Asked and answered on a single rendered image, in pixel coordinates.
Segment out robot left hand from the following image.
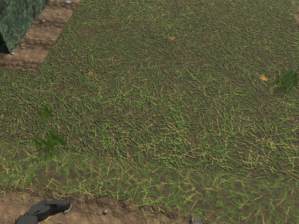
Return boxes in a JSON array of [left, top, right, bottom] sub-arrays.
[[15, 199, 71, 224]]

